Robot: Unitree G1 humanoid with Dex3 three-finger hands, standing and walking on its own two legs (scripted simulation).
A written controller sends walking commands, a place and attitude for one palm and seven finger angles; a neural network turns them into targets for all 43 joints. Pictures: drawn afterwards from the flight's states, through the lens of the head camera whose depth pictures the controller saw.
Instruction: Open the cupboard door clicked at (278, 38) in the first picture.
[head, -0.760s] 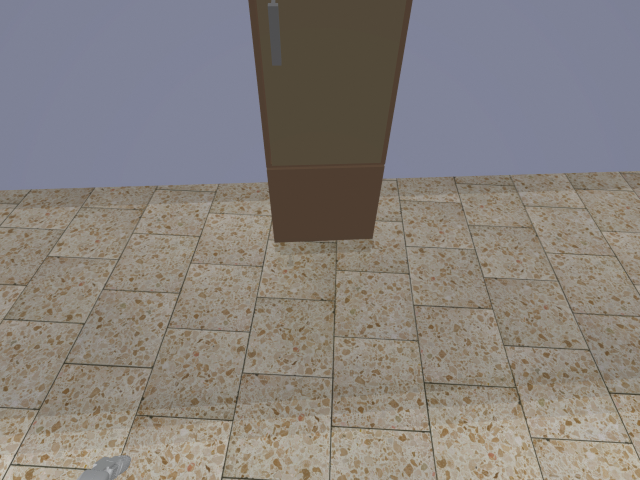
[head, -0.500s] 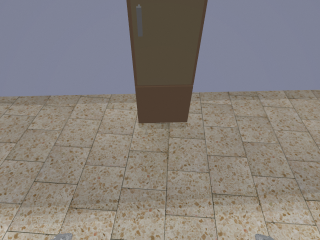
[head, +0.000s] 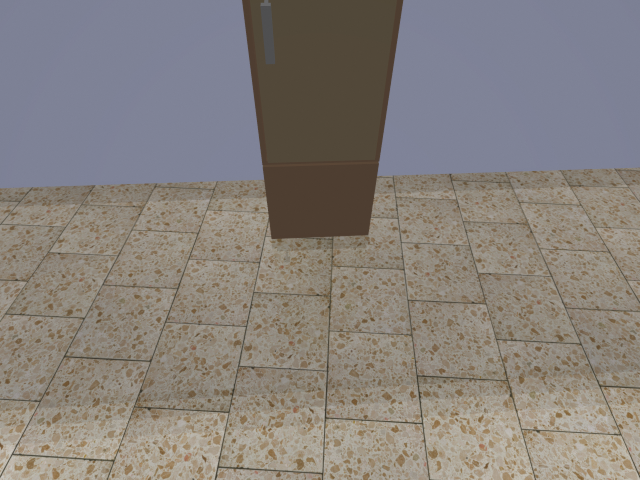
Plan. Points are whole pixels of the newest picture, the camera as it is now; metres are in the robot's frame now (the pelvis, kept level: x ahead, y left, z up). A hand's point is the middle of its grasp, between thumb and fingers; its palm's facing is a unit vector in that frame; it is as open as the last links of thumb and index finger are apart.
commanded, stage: stand and wait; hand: left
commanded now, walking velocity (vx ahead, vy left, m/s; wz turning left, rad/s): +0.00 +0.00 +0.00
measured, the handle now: (268, 31) +1.14 +0.20 +0.09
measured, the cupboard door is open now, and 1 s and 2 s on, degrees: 0 0 0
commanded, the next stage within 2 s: look at it before walking up in 0.10 s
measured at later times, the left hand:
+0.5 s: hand out of the picture +0.08 +0.25 -0.15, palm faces -0.03 -0.94 -0.33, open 7.4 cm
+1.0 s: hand out of the picture +0.06 +0.23 -0.17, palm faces -0.05 -0.97 -0.26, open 7.4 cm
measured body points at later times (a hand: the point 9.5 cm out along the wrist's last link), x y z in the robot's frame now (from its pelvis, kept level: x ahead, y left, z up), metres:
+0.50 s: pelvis +0.01 +0.00 +0.00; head +0.01 +0.00 +0.45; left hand +0.09 +0.30 -0.13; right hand +0.08 -0.30 -0.13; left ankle +0.00 +0.13 -0.74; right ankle +0.00 -0.12 -0.74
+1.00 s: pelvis +0.03 +0.01 -0.01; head +0.02 +0.01 +0.44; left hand +0.06 +0.28 -0.15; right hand +0.07 -0.27 -0.15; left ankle +0.00 +0.13 -0.74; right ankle +0.00 -0.12 -0.74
